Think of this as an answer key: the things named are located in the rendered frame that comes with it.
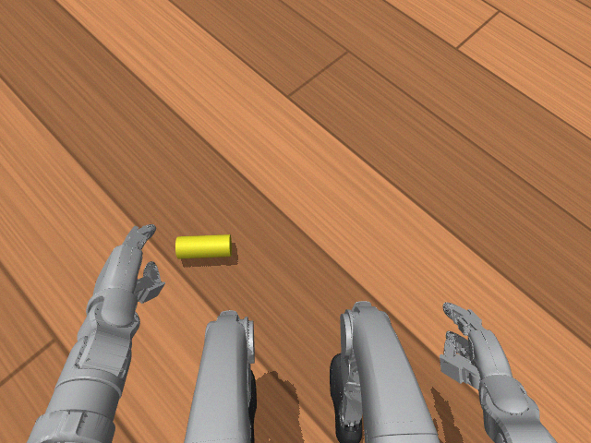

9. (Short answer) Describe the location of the left robot hand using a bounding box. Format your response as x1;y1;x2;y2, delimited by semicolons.
93;224;165;304

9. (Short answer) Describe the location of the right robot hand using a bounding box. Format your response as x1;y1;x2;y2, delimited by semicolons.
440;303;513;391

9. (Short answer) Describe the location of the left robot arm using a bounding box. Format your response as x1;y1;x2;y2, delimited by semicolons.
27;288;140;443

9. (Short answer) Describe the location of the can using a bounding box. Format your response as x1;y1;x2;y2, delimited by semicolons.
175;234;232;259

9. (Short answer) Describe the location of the right robot arm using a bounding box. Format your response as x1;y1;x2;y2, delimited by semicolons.
479;375;557;443

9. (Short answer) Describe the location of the right robot foot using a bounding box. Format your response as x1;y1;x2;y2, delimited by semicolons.
330;353;362;443

